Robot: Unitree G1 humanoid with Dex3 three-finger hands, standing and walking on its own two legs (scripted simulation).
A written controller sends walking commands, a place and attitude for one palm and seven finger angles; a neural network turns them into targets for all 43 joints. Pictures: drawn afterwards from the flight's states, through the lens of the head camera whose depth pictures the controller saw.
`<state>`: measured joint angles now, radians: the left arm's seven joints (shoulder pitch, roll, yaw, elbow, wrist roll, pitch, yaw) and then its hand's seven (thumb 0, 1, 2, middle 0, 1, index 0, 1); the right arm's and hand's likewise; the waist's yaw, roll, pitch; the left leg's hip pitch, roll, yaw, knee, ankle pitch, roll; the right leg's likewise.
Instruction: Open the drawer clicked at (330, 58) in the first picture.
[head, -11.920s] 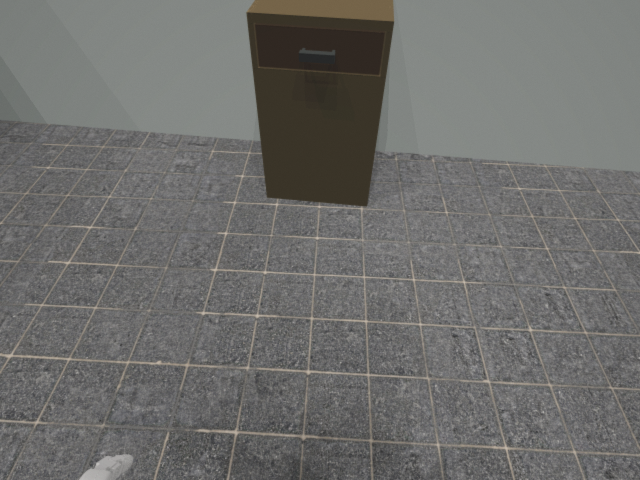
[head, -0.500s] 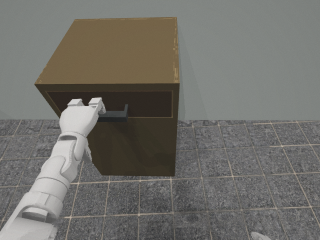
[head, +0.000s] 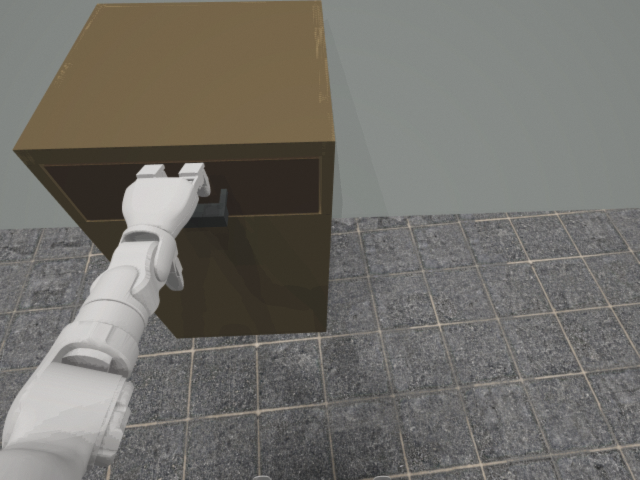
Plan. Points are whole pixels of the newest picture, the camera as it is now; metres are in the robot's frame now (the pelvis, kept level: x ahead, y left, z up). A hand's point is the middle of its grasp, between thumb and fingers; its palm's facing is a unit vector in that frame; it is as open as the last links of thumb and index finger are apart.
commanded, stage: move the hooked fingers above the handle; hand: left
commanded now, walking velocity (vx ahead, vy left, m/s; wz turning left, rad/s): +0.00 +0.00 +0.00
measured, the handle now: (192, 205) +0.54 +0.21 -0.04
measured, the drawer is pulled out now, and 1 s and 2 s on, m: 0.00 0.00 0.00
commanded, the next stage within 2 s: none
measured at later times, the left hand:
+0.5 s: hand (185, 217) +0.47 +0.19 +0.02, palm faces +0.02 -0.05 -1.00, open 13.8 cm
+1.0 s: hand (176, 206) +0.48 +0.20 +0.03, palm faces +0.08 -0.02 -1.00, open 13.8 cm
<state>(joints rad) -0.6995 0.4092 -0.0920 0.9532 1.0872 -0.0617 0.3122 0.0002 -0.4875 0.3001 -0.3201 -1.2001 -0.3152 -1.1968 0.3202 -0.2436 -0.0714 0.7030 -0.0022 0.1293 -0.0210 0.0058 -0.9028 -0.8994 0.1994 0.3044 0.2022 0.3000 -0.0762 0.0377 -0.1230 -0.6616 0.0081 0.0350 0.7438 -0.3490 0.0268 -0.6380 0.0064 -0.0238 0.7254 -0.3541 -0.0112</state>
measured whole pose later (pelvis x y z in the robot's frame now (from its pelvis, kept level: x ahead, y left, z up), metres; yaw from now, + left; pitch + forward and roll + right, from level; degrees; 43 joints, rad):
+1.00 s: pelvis +0.00 +0.00 -0.01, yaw -1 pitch +18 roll -1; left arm -0.75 0.42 -0.02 1.01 1.13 -0.03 0.45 0.00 -0.49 0.30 -0.32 -1.20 -0.31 -1.20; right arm 0.30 -0.25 -0.06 0.70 -0.03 0.14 -0.01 0.00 -0.90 -0.90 0.20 0.30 0.20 0.30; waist -0.10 0.05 -0.15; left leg -0.75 0.02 0.05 0.81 -0.39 0.03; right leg -0.73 0.02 -0.01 0.78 -0.38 -0.01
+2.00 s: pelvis +0.00 +0.00 +0.00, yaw -2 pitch +18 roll +0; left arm -0.79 0.43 -0.02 1.12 1.04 0.15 0.32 0.00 -0.48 0.30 -0.36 -1.25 -0.31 -1.20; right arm 0.28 -0.24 -0.02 0.69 0.01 0.17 -0.04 0.00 -0.90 -0.90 0.20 0.30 0.20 0.30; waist -0.11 0.06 -0.13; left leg -0.71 0.02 0.07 0.75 -0.36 0.03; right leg -0.71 0.02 0.02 0.74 -0.35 0.00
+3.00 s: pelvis +0.01 +0.00 +0.00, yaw +1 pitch +17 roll -1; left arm -0.71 0.43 -0.15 0.95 1.03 -0.03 0.26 0.00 -0.49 0.30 -0.32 -1.20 -0.32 -1.20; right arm 0.34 -0.25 -0.07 0.71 -0.01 0.12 -0.04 0.00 -0.90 -0.90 0.20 0.30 0.20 0.30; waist -0.07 0.05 -0.13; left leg -0.69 0.01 0.02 0.76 -0.37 0.03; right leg -0.65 0.01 -0.04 0.72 -0.36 -0.01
